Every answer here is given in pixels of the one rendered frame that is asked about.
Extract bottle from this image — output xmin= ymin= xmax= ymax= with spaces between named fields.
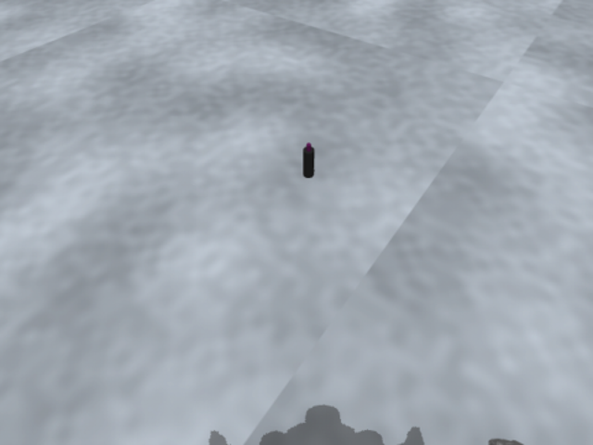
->
xmin=303 ymin=143 xmax=314 ymax=178

